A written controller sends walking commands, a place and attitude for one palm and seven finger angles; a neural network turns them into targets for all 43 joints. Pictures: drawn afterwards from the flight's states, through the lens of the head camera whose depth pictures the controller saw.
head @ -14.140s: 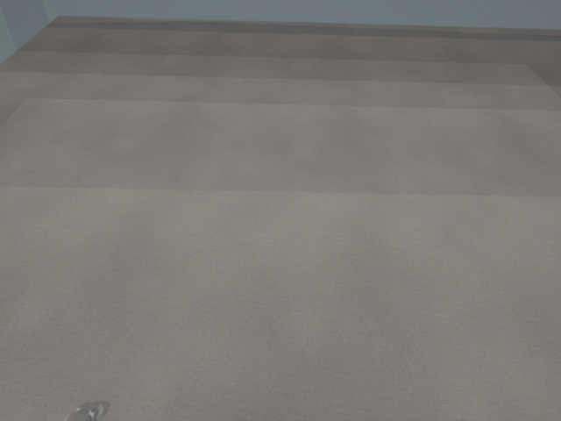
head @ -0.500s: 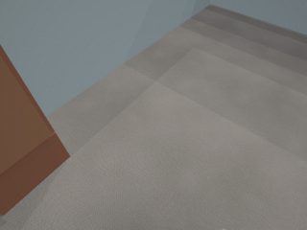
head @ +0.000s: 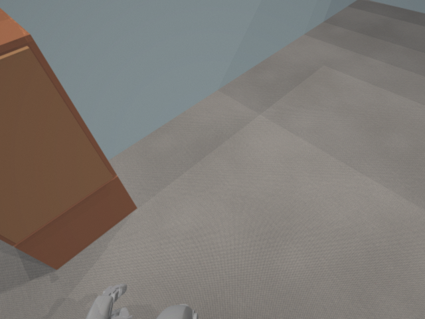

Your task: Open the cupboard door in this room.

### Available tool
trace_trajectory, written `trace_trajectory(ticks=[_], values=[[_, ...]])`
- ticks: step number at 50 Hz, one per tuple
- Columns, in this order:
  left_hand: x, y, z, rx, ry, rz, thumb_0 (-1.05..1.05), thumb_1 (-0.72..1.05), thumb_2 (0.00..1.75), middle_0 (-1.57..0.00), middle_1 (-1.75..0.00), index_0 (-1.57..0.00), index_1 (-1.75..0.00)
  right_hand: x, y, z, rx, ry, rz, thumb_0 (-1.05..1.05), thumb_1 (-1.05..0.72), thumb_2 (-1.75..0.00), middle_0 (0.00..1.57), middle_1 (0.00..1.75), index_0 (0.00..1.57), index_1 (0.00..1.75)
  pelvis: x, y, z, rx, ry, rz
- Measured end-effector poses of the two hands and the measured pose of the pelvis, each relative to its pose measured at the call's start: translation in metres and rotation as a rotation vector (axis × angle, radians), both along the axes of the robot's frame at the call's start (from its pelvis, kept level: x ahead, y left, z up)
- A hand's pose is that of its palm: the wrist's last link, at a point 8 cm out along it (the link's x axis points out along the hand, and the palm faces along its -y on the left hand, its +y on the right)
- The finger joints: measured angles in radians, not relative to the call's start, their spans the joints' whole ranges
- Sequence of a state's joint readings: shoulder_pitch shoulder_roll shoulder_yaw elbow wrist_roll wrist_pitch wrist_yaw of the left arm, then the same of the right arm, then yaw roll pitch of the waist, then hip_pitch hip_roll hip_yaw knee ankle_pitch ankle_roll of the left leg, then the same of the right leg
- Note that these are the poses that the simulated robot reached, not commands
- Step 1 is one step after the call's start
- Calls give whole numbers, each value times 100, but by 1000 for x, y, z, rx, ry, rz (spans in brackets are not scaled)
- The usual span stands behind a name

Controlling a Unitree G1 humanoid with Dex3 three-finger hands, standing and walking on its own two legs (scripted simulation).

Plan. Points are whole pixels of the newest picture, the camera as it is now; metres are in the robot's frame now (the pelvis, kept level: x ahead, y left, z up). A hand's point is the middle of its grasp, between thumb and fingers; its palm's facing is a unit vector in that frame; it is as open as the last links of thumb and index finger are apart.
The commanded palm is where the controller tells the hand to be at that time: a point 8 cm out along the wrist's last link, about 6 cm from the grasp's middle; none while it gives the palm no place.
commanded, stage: turn to face it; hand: left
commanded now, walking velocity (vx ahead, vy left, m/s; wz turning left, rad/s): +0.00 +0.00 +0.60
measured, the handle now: out of the picture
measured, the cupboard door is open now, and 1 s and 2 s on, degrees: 0 0 0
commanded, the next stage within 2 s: take the last steps up to it in 1.02 s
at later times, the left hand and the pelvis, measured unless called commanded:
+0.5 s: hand out of the picture -0.09 +0.28 -0.18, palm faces +0.37 -0.89 -0.27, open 7.4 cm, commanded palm none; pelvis -0.04 +0.05 +0.00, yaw +19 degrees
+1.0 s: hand out of the picture -0.05 +0.22 -0.14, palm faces +0.52 -0.80 -0.28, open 7.4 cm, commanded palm none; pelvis -0.03 +0.00 +0.00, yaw +34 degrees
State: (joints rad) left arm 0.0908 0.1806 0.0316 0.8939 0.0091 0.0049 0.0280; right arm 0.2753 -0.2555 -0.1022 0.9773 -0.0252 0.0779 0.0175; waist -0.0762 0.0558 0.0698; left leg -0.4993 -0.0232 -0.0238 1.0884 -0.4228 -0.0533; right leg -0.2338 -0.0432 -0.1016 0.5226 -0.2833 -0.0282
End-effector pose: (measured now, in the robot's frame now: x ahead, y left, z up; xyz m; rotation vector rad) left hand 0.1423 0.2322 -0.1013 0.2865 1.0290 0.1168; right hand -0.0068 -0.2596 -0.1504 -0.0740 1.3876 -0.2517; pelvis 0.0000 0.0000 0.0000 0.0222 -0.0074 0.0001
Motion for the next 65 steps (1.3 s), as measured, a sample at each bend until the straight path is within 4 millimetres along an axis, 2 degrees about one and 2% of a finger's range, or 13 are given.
trace_trajectory(ticks=[5,10,16,20,22,25,32,40,44,50,55,59,65], values=[[-51,5,-4,-6,54,108,0,90,90,-20,-30,-20,-30,47,-11,6,-11,-59,121,1,-91,-89,20,30,20,30,-6,-5,3,13,-10,76],[-115,18,-15,-23,143,227,0,90,90,-20,-30,-20,-30,98,-3,15,-35,-111,253,1,-92,-89,20,30,20,30,-13,-1,2,14,-7,148],[-198,47,-37,-48,263,379,0,90,90,-20,-30,-20,-30,158,38,29,-74,-209,428,1,-92,-89,20,30,20,30,-24,19,-5,-10,5,236],[-243,72,-55,-62,329,467,0,90,90,-20,-30,-20,-30,183,75,36,-93,-289,526,1,-91,-89,20,30,20,30,-31,36,-16,-21,5,280],[-254,79,-54,-64,349,499,1,91,90,-20,-30,-20,-30,184,88,42,-94,-301,555,0,-91,-89,20,30,20,30,-33,40,-12,-33,0,300],[-255,85,-47,-73,318,529,1,91,90,-20,-30,-19,-30,179,101,47,-88,-283,583,0,-91,-89,20,30,20,30,-35,45,-4,-50,-5,337],[-232,89,-33,-70,193,551,1,91,90,-20,-30,-19,-30,161,114,40,-41,-229,605,0,-91,-89,21,30,21,30,-37,46,3,-46,-8,407],[-192,69,-19,-38,66,555,0,91,90,-20,-30,-19,-30,141,89,14,7,-139,598,1,-91,-89,21,30,21,30,-34,23,-3,-25,-2,487],[-189,48,-13,-6,25,564,0,91,90,-20,-30,-20,-30,139,70,-3,27,-101,599,1,-91,-89,21,30,21,30,-31,6,-8,-12,-7,528],[-221,17,-6,-23,66,637,0,90,90,-20,-30,-20,-30,142,57,-1,27,-57,644,1,-91,-89,20,30,20,30,-33,-4,0,10,-20,588],[-258,-2,-14,-61,123,708,0,90,90,-20,-30,-20,-30,143,61,4,10,-34,702,1,-91,-89,20,30,20,30,-38,-6,2,16,-16,632],[-299,-13,-26,-101,177,771,0,90,90,-20,-30,-20,-30,149,79,10,-9,-45,765,1,-91,-89,20,30,20,30,-49,-2,1,8,-13,657],[-370,-21,-53,-181,285,867,0,90,90,-20,-30,-20,-30,152,125,20,-23,-158,855,1,-91,-89,20,30,20,30,-66,18,-9,-16,-22,682]])
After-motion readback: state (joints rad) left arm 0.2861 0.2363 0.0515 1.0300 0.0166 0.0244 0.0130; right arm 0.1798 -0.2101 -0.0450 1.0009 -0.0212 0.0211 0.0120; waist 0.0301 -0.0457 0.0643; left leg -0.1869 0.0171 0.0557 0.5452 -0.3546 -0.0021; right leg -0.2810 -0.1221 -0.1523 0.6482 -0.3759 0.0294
